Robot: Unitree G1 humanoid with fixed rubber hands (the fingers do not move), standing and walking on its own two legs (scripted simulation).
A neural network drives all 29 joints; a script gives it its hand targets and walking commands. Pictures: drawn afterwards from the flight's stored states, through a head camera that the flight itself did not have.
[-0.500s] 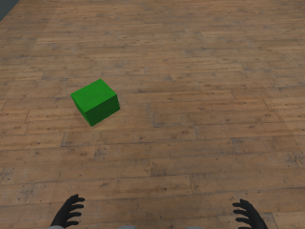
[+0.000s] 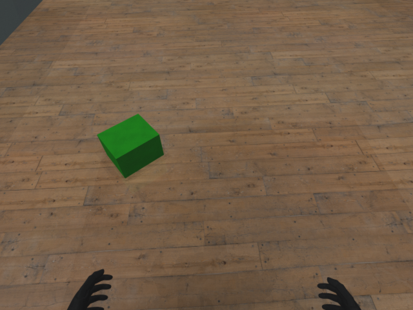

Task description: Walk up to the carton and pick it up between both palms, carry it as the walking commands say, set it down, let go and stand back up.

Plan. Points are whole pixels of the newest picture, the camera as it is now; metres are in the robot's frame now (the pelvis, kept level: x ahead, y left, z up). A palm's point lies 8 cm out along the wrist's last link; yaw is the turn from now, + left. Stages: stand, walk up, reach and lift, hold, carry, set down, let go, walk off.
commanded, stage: stand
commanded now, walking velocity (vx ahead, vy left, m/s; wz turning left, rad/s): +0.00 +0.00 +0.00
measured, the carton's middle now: (131, 145) +1.05 +0.50 -0.66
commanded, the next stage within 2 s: walk up in 0.88 s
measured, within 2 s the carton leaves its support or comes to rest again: neither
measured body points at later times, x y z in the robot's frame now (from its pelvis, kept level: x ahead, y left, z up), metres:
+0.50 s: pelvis -0.01 +0.00 +0.00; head +0.01 +0.00 +0.45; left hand +0.13 +0.28 -0.10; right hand +0.11 -0.26 -0.12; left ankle +0.00 +0.12 -0.72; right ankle +0.00 -0.12 -0.72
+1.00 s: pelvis -0.02 +0.00 +0.00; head -0.01 +0.00 +0.45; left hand +0.10 +0.28 -0.11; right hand +0.09 -0.26 -0.12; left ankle +0.00 +0.12 -0.72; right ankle +0.00 -0.12 -0.72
